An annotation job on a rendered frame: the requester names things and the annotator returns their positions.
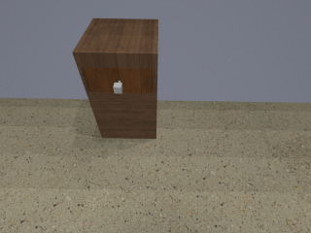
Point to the drawer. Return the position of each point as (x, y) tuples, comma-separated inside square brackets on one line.
[(134, 80)]

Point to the handle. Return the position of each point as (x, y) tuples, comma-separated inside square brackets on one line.
[(118, 88)]

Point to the cabinet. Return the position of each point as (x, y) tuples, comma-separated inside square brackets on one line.
[(121, 43)]

